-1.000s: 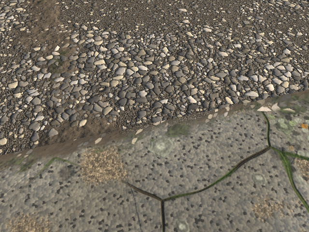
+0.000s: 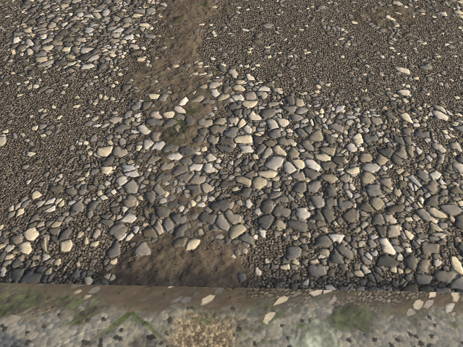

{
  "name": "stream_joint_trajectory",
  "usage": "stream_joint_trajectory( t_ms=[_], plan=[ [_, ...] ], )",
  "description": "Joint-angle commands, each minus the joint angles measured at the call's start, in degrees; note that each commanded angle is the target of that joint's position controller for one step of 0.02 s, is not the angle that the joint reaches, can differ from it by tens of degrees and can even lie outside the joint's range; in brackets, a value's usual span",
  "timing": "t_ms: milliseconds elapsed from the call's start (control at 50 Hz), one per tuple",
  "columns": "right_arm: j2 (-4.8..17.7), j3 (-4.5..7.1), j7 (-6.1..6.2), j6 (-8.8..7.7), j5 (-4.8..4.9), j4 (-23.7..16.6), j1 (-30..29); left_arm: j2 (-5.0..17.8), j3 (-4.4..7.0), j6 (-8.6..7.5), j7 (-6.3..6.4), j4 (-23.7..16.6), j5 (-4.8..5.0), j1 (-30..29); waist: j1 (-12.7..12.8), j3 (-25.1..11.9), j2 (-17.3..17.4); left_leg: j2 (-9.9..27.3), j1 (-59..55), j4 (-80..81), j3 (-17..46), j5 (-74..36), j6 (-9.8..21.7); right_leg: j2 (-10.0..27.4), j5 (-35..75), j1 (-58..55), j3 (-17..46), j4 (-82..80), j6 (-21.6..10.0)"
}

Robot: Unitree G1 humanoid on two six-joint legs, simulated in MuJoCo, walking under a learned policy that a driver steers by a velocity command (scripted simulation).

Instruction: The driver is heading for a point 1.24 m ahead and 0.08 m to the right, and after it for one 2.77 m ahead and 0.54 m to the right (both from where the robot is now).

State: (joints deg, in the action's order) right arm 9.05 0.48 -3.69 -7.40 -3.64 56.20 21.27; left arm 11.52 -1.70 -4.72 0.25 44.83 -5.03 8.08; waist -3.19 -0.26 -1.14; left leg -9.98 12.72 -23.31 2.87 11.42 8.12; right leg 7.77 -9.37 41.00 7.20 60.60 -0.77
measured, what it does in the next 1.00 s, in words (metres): walks ahead: right foot, then left foot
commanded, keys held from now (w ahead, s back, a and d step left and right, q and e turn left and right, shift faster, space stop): w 1.00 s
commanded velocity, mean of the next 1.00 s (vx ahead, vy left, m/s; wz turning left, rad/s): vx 0.50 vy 0.00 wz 0.13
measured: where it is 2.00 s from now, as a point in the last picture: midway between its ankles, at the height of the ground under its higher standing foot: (227, 213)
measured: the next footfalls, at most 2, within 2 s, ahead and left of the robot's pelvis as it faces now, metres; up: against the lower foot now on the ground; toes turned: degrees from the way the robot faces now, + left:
right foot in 0.26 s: +0.33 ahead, -0.15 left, +0.00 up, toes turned +5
left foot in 0.84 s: +0.59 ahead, +0.10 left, +0.00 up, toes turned +9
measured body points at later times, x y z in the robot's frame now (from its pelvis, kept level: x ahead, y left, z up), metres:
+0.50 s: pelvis +0.28 -0.07 +0.01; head +0.29 -0.07 +0.46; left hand +0.24 +0.16 -0.13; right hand +0.40 -0.30 -0.12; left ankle +0.32 +0.09 -0.66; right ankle +0.29 -0.15 -0.74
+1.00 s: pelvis +0.52 +0.02 +0.00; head +0.53 +0.03 +0.45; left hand +0.53 +0.26 -0.15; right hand +0.61 -0.22 -0.14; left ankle +0.54 +0.09 -0.74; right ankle +0.47 -0.13 -0.64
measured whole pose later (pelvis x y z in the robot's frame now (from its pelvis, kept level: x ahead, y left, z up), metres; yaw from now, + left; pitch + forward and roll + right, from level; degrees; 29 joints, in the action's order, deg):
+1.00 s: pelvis +0.52 +0.02 +0.00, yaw +6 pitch +1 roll +1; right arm 10.5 4.4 -1.0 -6.2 -3.3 55.2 14.9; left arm 11.4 1.7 -5.9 -1.7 56.9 -4.3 19.0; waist -0.9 -0.2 -1.3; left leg -3.5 15.2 -25.4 -4.4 11.1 5.3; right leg 2.1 -20.6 25.7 2.7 68.8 -5.2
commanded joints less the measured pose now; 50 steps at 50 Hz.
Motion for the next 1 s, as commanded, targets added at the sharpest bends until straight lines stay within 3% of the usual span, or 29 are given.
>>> stream_joint_trajectory(
  t_ms=[20,80,160,200,220,240,260,280,300,320,340,360,380,400,460,540,600,680,720,780,820,840,860,880,900,920,940,960,1000],
  plan=[
    [8.4,1.51,-0.5,-1.39,0.37,-3.6,-1.1,2.0,-0.21,1.3,0.03,-3.5,0.88,-1.5,2.2,1.3,3.0,11.9,12.1,10.7,11.6,-14.1,7.8,-2.6,9.1,-12.0,-7.1,-13.0,2.7],
    [9.8,2.62,-1.14,-0.58,0.75,-0.3,8.2,3.0,-0.19,2.55,-1.76,-3.7,0.92,-6.6,-1.3,3.0,3.9,15.9,0.0,8.6,14.9,-18.5,8.6,-4.0,10.4,-8.5,-7.6,-23.2,2.7],
    [8.2,3.04,-0.31,0.54,-0.42,2.1,11.5,4.4,0.48,1.64,-1.58,-3.9,1.47,-12.8,-2.4,3.5,4.8,22.8,-18.6,6.7,20.3,-23.4,8.4,-3.6,7.7,0.8,-4.9,-31.9,-1.0],
    [9.0,3.38,0.15,1.08,-1.15,1.7,8.1,4.8,0.86,1.31,-1.51,-3.1,1.98,-12.5,-0.6,2.2,5.0,22.9,-17.6,6.2,18.5,-29.3,6.4,-5.1,8.1,-6.9,-6.5,-33.8,-3.2],
    [9.8,3.6,0.19,1.34,-1.51,1.6,6.7,5.7,1.45,1.14,-1.55,-2.4,2.8,-11.1,1.0,0.8,5.1,21.7,-15.0,4.7,16.7,-35.3,5.1,-6.4,10.3,-14.4,-7.7,-34.4,-4.1],
    [10.6,3.88,0.07,1.54,-1.63,1.5,5.7,7.6,2.42,0.67,-1.43,-0.9,3.83,-8.0,2.9,-1.4,4.5,18.9,-11.9,1.3,14.1,-40.9,2.8,-7.7,12.9,-23.7,-8.8,-34.5,-5.4],
    [10.3,3.85,-0.32,1.56,-1.63,0.7,4.8,10.1,3.57,-0.05,-1.23,1.9,4.38,0.1,5.9,-7.0,2.2,14.4,-6.0,-7.0,10.7,-41.0,-0.6,-6.7,15.6,-38.3,-7.7,-32.4,-7.8],
    [5.7,2.59,-0.49,1.08,-2.02,-0.1,10.9,12.5,4.07,-0.72,-1.43,4.8,3.29,11.6,6.9,-18.1,-6.9,6.5,8.3,-22.3,8.8,-21.0,-4.4,3.0,25.3,-61.9,4.9,-31.2,-17.4],
    [2.2,1.37,-0.97,0.32,-1.96,0.5,14.9,10.0,3.41,-0.69,-1.51,8.0,2.46,23.6,10.5,-25.7,-13.9,-0.2,24.2,-40.7,7.1,20.8,-7.2,16.3,18.0,-78.6,28.5,-38.8,-27.5],
    [7.2,3.1,-0.75,0.5,-0.17,-1.9,3.3,8.7,4.09,-1.66,-1.18,10.0,1.1,23.6,12.9,-9.3,-4.0,4.4,35.3,-49.8,8.7,19.3,-4.6,15.3,-1.6,-66.7,29.1,-45.6,-20.4],
    [7.4,3.3,0.61,0.87,0.44,-2.2,-0.1,8.0,4.25,-2.2,-0.84,8.7,1.86,15.3,9.5,0.5,-1.3,8.9,34.5,-49.5,8.0,12.9,-3.1,13.2,-11.1,-52.3,21.6,-49.2,-16.6],
    [7.7,3.4,1.83,1.27,-0.44,-1.7,0.1,4.4,3.3,-2.04,-0.29,7.5,2.15,10.5,7.1,1.4,-0.9,11.7,30.4,-45.9,7.4,8.4,-2.5,10.7,-10.1,-45.4,17.4,-52.5,-16.1],
    [6.0,2.96,2.28,1.59,-1.46,-2.2,-1.3,1.6,2.45,-2.06,0.11,7.5,2.68,9.0,5.4,1.1,-1.3,13.9,27.2,-42.6,6.8,4.5,-2.2,8.5,-3.4,-42.0,12.9,-53.9,-15.4],
    [4.1,2.42,2.21,1.9,-2.06,-2.5,-2.5,0.9,2.3,-2.06,0.33,7.4,2.64,8.5,4.3,0.8,-0.9,14.7,24.8,-40.9,5.3,3.5,-2.5,7.0,1.8,-39.6,9.4,-54.7,-15.0],
    [2.8,2.15,0.65,2.59,-0.8,-2.4,-3.5,2.7,3.07,-2.99,-0.34,8.6,2.03,11.4,3.7,1.8,-2.3,15.1,24.8,-34.5,0.7,0.0,-4.5,3.7,7.0,-35.7,2.1,-55.9,-14.7],
    [1.7,1.24,0.29,3.99,-1.01,-5.4,-12.7,2.3,2.64,-3.58,-2.79,11.9,1.46,18.0,4.6,2.8,-2.1,15.8,24.7,-21.5,-2.7,-13.0,-5.9,3.5,20.8,-32.5,-1.6,-55.2,-15.6],
    [3.4,1.78,0.14,4.71,-0.54,-7.1,-16.1,2.8,2.34,-3.51,-3.78,14.0,1.27,22.2,4.6,2.7,-1.8,14.8,24.3,-15.6,-1.4,-18.7,-6.2,3.8,30.1,-35.2,-2.4,-52.9,-15.2],
    [3.7,2.33,-0.14,5.07,-0.27,-9.3,-22.1,2.1,1.82,-2.46,-4.49,16.9,0.13,27.0,5.4,3.6,-2.5,14.0,25.4,-15.9,-2.1,-15.9,-5.7,5.0,28.1,-40.0,-3.0,-50.7,-14.0],
    [4.1,2.8,0.42,4.8,0.25,-10.6,-25.3,1.9,1.82,-2.32,-4.1,18.0,0.7,28.4,5.8,4.7,-2.2,14.1,27.4,-13.5,-1.8,-11.8,-4.8,6.5,28.0,-45.1,-2.0,-49.8,-13.3],
    [4.3,3.38,0.93,4.0,0.59,-12.1,-28.2,3.9,2.71,-1.93,-3.05,17.8,1.57,27.1,5.6,3.9,-3.0,12.6,22.7,-11.0,-3.8,-2.8,-3.1,7.3,30.5,-48.4,-2.4,-46.7,-11.4],
    [5.3,4.01,1.09,3.02,1.53,-11.1,-23.9,5.6,3.33,-1.6,-2.63,16.7,1.74,24.4,2.2,1.2,-3.2,9.3,5.7,-8.2,-7.7,-6.5,-1.1,4.4,40.2,-40.8,-5.2,-40.3,-9.3],
    [8.6,5.24,1.42,2.3,2.59,-8.6,-15.3,6.1,3.69,-1.79,-2.67,16.2,1.5,24.1,0.0,-4.0,-1.2,9.9,-9.9,-11.2,-5.1,-14.0,1.8,0.5,39.7,-32.8,-7.4,-31.5,-6.2],
    [12.0,5.91,1.42,1.9,2.4,-5.8,-2.5,1.5,2.38,-2.27,-2.73,16.1,0.76,31.4,-1.0,-17.1,8.9,19.2,-35.7,-11.0,8.4,-23.2,12.2,-6.9,15.9,-17.4,-9.2,-14.0,-1.8],
    [11.3,5.5,1.56,1.73,0.62,-2.0,12.8,-2.0,1.03,-2.88,-4.15,14.4,0.27,30.0,-6.4,-24.0,17.2,31.2,-47.1,0.9,31.5,-15.6,20.1,-14.1,-28.4,-3.3,-7.2,7.9,-0.2],
    [10.2,6.01,2.03,0.52,-1.97,0.6,14.0,2.7,3.39,-3.19,-4.03,10.7,1.98,15.7,-8.8,-7.9,7.6,28.8,-35.6,4.7,29.9,-5.6,13.8,-10.7,-25.6,7.1,-0.2,16.9,-3.1],
    [10.7,6.32,2.27,0.14,-0.85,-0.5,5.7,3.1,3.72,-3.06,-2.92,10.1,2.62,12.8,-4.9,0.2,3.7,29.2,-21.2,6.3,23.4,-4.7,11.5,-6.2,-18.9,5.9,-0.4,17.3,-4.2],
    [6.8,5.24,2.72,0.83,0.15,-0.9,1.6,3.0,3.92,-2.59,-2.04,10.0,1.66,13.1,-2.0,0.1,1.7,28.4,-14.1,8.4,20.3,-5.2,11.2,-3.4,-14.7,0.7,-0.6,14.8,-4.9],
    [2.8,3.98,2.92,0.93,0.6,-0.9,-0.2,0.2,3.34,-2.15,-1.57,9.3,0.62,11.6,0.2,1.4,2.2,26.5,-7.7,9.6,16.2,-7.1,10.1,-1.7,-10.5,-1.9,-0.2,12.9,-5.5],
    [-1.2,2.77,3.11,0.58,0.42,-1.2,-1.3,-3.2,2.8,-0.77,-1.51,9.4,-0.08,13.1,3.0,2.7,1.6,22.9,-1.2,12.8,11.1,-4.8,8.4,-0.9,-6.0,-5.0,-0.6,6.7,-5.5]
  ],
)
